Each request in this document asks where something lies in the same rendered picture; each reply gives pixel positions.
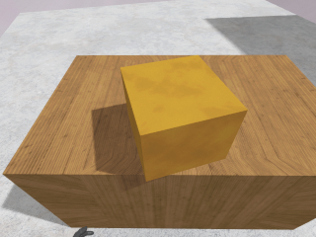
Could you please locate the left robot hand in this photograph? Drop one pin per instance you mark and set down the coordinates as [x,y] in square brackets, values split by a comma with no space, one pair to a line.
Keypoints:
[82,232]

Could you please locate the carton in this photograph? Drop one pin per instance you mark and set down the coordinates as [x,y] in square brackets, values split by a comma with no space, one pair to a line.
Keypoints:
[181,114]

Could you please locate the pedestal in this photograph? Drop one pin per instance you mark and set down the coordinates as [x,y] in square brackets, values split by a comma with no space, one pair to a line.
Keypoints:
[80,160]

